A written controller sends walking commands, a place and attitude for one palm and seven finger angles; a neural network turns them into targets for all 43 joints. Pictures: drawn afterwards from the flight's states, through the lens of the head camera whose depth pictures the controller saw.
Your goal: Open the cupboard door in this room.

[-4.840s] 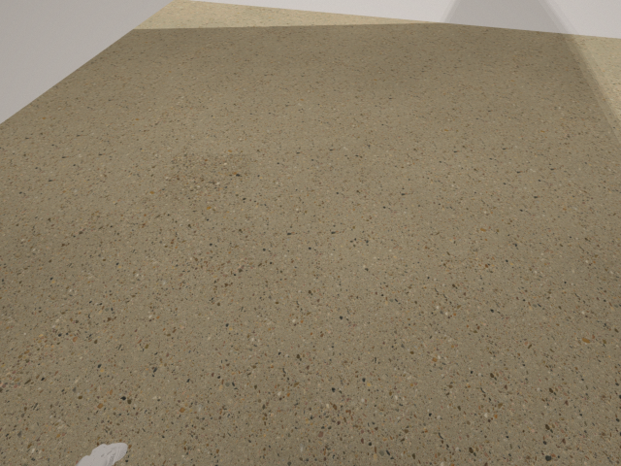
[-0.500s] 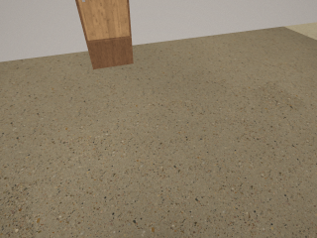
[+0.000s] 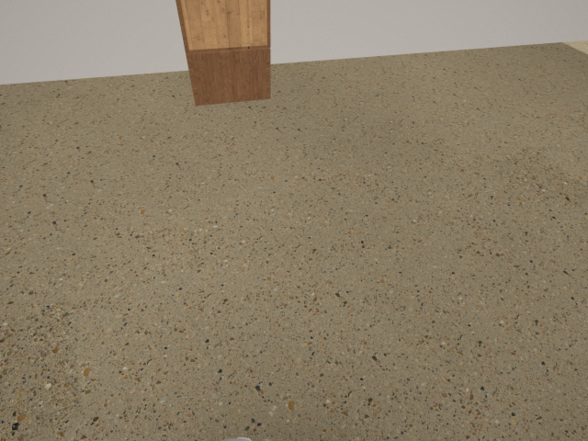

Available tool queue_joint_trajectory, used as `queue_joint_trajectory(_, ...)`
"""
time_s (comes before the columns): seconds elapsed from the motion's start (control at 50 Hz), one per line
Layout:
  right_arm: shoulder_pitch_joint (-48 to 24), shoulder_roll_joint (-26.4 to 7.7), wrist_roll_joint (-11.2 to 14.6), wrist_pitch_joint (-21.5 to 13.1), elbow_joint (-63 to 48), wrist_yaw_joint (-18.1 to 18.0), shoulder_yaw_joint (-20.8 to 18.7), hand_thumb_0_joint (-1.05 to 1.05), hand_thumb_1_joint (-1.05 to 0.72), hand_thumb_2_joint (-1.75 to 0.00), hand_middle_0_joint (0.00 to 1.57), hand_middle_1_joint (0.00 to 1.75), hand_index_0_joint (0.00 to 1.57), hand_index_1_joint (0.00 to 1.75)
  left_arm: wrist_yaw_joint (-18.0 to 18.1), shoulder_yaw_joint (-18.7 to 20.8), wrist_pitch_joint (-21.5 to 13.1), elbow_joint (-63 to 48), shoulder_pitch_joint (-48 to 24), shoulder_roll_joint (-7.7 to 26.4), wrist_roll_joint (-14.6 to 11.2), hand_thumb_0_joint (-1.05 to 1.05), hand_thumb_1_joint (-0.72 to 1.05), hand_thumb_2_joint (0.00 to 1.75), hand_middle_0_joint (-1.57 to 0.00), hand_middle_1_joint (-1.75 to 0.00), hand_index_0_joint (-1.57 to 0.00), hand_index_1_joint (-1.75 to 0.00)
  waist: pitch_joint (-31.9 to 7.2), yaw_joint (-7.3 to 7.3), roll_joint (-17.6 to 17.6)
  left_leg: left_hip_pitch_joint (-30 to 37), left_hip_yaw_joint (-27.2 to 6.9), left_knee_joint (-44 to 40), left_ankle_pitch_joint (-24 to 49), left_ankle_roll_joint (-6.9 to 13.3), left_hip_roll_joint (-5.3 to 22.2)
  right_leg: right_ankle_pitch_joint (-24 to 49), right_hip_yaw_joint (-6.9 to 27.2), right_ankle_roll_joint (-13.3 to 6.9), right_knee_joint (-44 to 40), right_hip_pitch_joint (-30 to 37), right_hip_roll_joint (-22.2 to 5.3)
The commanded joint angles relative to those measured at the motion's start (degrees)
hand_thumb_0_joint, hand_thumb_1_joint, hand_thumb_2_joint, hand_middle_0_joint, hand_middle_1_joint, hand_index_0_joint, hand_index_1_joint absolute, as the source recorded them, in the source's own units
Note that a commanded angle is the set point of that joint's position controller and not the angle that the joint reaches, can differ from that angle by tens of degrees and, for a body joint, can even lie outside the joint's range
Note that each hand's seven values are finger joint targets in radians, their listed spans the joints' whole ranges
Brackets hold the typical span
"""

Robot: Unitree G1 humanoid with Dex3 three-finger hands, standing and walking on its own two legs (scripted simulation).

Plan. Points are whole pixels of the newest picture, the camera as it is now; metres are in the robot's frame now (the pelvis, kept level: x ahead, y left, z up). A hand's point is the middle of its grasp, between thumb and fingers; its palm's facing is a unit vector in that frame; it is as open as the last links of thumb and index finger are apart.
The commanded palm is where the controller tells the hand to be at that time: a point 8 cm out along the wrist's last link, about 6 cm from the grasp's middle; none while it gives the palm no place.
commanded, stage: turn or walk to find it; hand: left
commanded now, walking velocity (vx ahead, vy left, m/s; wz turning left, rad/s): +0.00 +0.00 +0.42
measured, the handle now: out of the picture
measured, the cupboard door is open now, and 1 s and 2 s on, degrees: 0 0 0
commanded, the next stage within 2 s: stand and wait in 0.48 s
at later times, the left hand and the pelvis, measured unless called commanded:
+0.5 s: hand out of the picture +0.05 +0.15 -0.13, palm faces +0.25 -0.93 -0.28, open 7.4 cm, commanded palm none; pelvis +0.03 -0.05 +0.02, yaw +16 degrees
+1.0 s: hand out of the picture +0.01 +0.18 -0.16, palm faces +0.38 -0.90 -0.22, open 7.4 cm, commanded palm none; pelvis +0.05 -0.01 +0.01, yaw +20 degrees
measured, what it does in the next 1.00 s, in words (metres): steps on the spot, turning left: right foot, then left foot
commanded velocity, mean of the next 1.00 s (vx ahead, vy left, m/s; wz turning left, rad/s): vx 0.00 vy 0.00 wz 0.29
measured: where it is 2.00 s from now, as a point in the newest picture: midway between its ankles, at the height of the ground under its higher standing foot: outside the picture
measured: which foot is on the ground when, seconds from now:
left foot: down 0.00-0.28, up 0.30-0.68, down 0.70-1.00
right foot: up 0.00-0.26, down 0.28-0.72, up 0.74-1.00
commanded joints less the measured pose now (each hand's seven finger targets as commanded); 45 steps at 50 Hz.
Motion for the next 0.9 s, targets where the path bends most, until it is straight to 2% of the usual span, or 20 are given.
queue_joint_trajectory(0.0,2.3,-12.3,0.2,-2.4,-4.4,-1.4,-2.3,0.0,-0.9,-0.9,0.2,0.3,0.2,0.3,-0.5,1.0,-2.1,-6.9,-3.3,4.1,0.5,0.0,0.9,0.9,-0.2,-0.3,-0.2,-0.3,-1.8,-0.74,13.3,6.4,-32.2,-26.9,-17.1,8.8,15.8,-3.9,7.5,-0.4,18.6,-12.0,3.0)
queue_joint_trajectory(0.06,1.1,-12.0,0.3,-2.8,-4.9,-1.7,-2.1,0.0,-0.9,-0.9,0.2,0.3,0.2,0.3,-0.7,0.5,-2.7,-7.2,-4.3,3.8,-0.1,0.0,0.9,0.9,-0.2,-0.3,-0.2,-0.3,-5.1,-0.48,8.3,12.6,-25.2,-22.1,1.9,8.5,13.3,-2.6,7.6,0.5,12.8,-10.5,3.3)
queue_joint_trajectory(0.12,1.6,-12.5,0.3,-2.2,-5.1,-1.7,-2.2,0.0,-0.9,-0.9,0.2,0.3,0.2,0.3,-0.3,0.2,-2.4,-8.2,-4.2,3.5,-0.7,0.0,0.9,0.9,-0.2,-0.3,-0.2,-0.3,-6.2,-0.54,8.6,13.6,-24.4,-19.6,13.8,8.5,12.5,-2.5,7.5,0.8,4.2,-5.5,4.9)
queue_joint_trajectory(0.2,-1.8,-12.8,0.7,-1.7,-6.7,-1.0,-2.8,0.0,-0.9,-0.9,0.2,0.3,0.2,0.3,0.2,0.5,-2.7,-7.6,1.3,5.2,-0.9,0.0,0.9,0.9,-0.2,-0.3,-0.2,-0.3,-7.1,2.24,8.4,7.7,-20.7,-15.3,14.8,4.5,8.4,9.5,6.3,0.8,-15.2,8.5,5.8)
queue_joint_trajectory(0.22,-2.4,-11.4,1.1,-1.7,-7.1,-0.7,-2.7,0.0,-0.9,-0.9,0.2,0.3,0.2,0.3,0.5,0.8,-3.1,-7.4,3.0,7.2,-0.7,0.0,0.9,0.9,-0.2,-0.3,-0.2,-0.3,-7.2,3.02,5.3,1.8,-17.8,-12.1,10.5,1.8,6.2,13.5,8.7,0.1,-21.2,15.8,2.5)
queue_joint_trajectory(0.24,-2.6,-8.7,1.6,-1.8,-7.9,-0.2,-2.4,0.0,-0.9,-0.9,0.2,0.3,0.2,0.3,1.0,1.7,-3.5,-7.6,3.5,11.8,0.1,0.0,0.9,0.9,-0.2,-0.3,-0.2,-0.3,-6.1,3.4,-5.6,-9.7,-10.0,-2.6,0.3,-1.7,0.8,10.3,20.4,-3.3,-25.5,22.8,-9.0)
queue_joint_trajectory(0.26,-4.2,-8.1,1.0,-1.8,-9.9,-0.2,-2.3,0.0,-0.9,-0.9,0.2,0.3,0.2,0.3,0.9,2.3,-3.3,-9.0,2.1,15.1,0.4,0.0,0.9,0.9,-0.2,-0.3,-0.2,-0.3,-2.4,3.73,-13.8,-13.8,-2.3,8.3,-13.3,-3.8,-2.6,14.5,29.2,-8.9,-27.2,17.3,-20.4)
queue_joint_trajectory(0.28,-5.1,-10.2,0.3,-1.0,-9.3,-0.3,-2.9,0.0,-0.9,-0.9,0.2,0.3,0.2,0.3,1.0,2.1,-3.6,-9.8,0.2,13.5,0.1,0.0,0.9,0.9,-0.2,-0.3,-0.2,-0.3,-0.7,2.97,-12.2,-12.3,-4.0,17.0,-14.1,-3.7,0.3,18.6,27.7,-10.4,-27.0,11.1,-20.3)
queue_joint_trajectory(0.32,-4.4,-9.4,0.6,0.0,-7.1,0.3,-2.9,0.0,-0.9,-0.9,0.2,0.3,0.2,0.3,0.7,0.9,-3.8,-10.1,-3.6,10.1,-0.1,0.0,0.9,0.9,-0.2,-0.3,-0.2,-0.3,2.3,0.27,-6.1,-10.9,-2.8,27.3,-8.3,-4.3,1.8,26.5,17.8,-9.4,-24.4,7.6,-13.9)
queue_joint_trajectory(0.38,-3.8,-8.9,0.7,0.3,-6.2,0.6,-2.5,0.0,-0.9,-0.9,0.2,0.3,0.2,0.3,0.6,0.4,-4.3,-9.9,-2.2,8.5,0.0,0.0,0.9,0.9,-0.2,-0.3,-0.2,-0.3,0.5,0.09,-8.0,-11.0,-0.3,30.2,-4.6,-5.7,2.5,40.1,9.9,-8.0,-21.1,11.9,-10.8)
queue_joint_trajectory(0.5,-12.3,-8.1,1.1,0.2,-7.5,0.4,-0.9,0.0,-0.9,-0.9,0.2,0.3,0.2,0.3,0.9,0.5,-4.0,-6.7,7.2,10.2,0.5,0.0,0.9,0.9,-0.2,-0.3,-0.2,-0.3,-1.8,3.96,-8.4,-9.7,2.8,20.4,-7.9,-6.0,3.1,54.2,8.6,-8.9,-17.1,20.3,-11.8)
queue_joint_trajectory(0.58,-14.5,-6.9,1.5,-0.5,-6.8,0.2,0.3,0.0,-0.9,-0.9,0.2,0.3,0.2,0.3,1.0,0.2,-3.7,-4.1,9.9,10.8,0.8,0.0,0.9,0.9,-0.2,-0.3,-0.2,-0.3,-2.8,4.92,-11.2,-2.1,5.8,5.9,-8.1,-4.5,2.0,59.4,8.1,-8.9,-15.0,20.7,-11.0)
queue_joint_trajectory(0.62,-12.4,-6.9,1.6,-1.1,-5.7,-0.2,0.6,0.0,-0.9,-0.9,0.2,0.3,0.2,0.3,1.0,0.1,-3.7,-3.2,9.0,11.1,0.6,0.0,0.9,0.9,-0.2,-0.3,-0.2,-0.3,-4.6,3.66,-12.0,3.4,7.0,-2.6,-4.0,-3.7,1.0,60.5,7.1,-7.7,-12.5,20.6,-9.6)
queue_joint_trajectory(0.66,-6.8,-8.9,1.2,-2.2,-3.3,-0.6,0.3,0.0,-0.9,-0.9,0.2,0.3,0.2,0.3,1.0,-0.4,-3.7,-2.6,7.4,10.3,-0.2,0.0,0.9,0.9,-0.2,-0.3,-0.2,-0.3,-7.2,0.32,-8.2,18.4,6.6,-15.3,14.7,-2.2,3.6,53.6,4.7,-4.1,-4.5,13.7,-7.5)
queue_joint_trajectory(0.68,-4.0,-13.0,0.8,-2.8,-2.6,-0.7,-0.6,0.0,-0.9,-0.9,0.2,0.3,0.2,0.3,0.9,-0.9,-3.7,-3.0,9.3,7.6,-0.6,0.0,0.9,0.9,-0.2,-0.3,-0.2,-0.3,-11.6,-0.29,3.3,31.7,-3.9,-12.1,36.1,2.3,14.2,34.1,2.1,-1.3,3.3,1.4,-3.6)
queue_joint_trajectory(0.7,-2.2,-15.1,1.5,-2.7,-1.9,-0.9,-1.1,0.0,-0.9,-0.9,0.2,0.3,0.2,0.3,1.0,-1.9,-3.7,-3.1,10.3,5.1,-0.5,0.0,0.9,0.9,-0.2,-0.3,-0.2,-0.3,-12.0,-0.49,14.3,34.3,-11.5,-11.6,57.8,9.0,24.1,-5.9,2.4,0.3,11.0,-5.1,-0.1)
queue_joint_trajectory(0.72,-2.8,-14.8,1.9,-2.8,-0.9,-1.7,-0.8,0.0,-0.9,-0.9,0.2,0.3,0.2,0.3,1.5,-1.9,-2.9,-2.3,7.2,5.6,-0.6,0.0,0.9,0.9,-0.2,-0.3,-0.2,-0.3,-11.4,-0.89,14.3,28.9,-9.9,-12.7,59.3,10.3,23.4,-11.7,7.4,0.9,13.6,-3.3,0.3)
queue_joint_trajectory(0.74,-5.9,-13.3,1.8,-2.8,-1.3,-2.2,-0.4,0.0,-0.9,-0.9,0.2,0.3,0.2,0.3,1.3,-1.7,-2.5,-1.6,5.8,5.8,-0.8,0.0,0.9,0.9,-0.2,-0.3,-0.2,-0.3,-7.7,0.21,12.2,24.9,-8.3,-13.7,52.4,10.1,21.9,-9.8,8.6,0.9,14.5,-3.5,-0.4)
queue_joint_trajectory(0.78,-9.6,-11.2,1.6,-2.9,-1.7,-2.2,0.2,0.0,-0.9,-0.9,0.2,0.3,0.2,0.3,0.7,-1.8,-2.2,-0.2,5.5,4.9,-0.5,0.0,0.9,0.9,-0.2,-0.3,-0.2,-0.3,-3.2,1.35,8.9,21.6,-5.6,-15.1,45.2,8.7,18.7,-5.3,7.3,1.1,11.8,-4.0,-0.9)
queue_joint_trajectory(0.88,-9.8,-12.0,1.4,-2.7,-1.8,-1.6,-0.7,0.0,-0.9,-0.9,0.2,0.3,0.2,0.3,0.1,-1.4,-1.6,-0.5,4.4,4.3,-0.4,0.0,0.9,0.9,-0.2,-0.3,-0.2,-0.3,-2.0,1.52,8.6,16.9,-4.6,-17.5,35.6,7.4,16.3,-0.6,4.4,1.9,6.3,-1.6,-0.3)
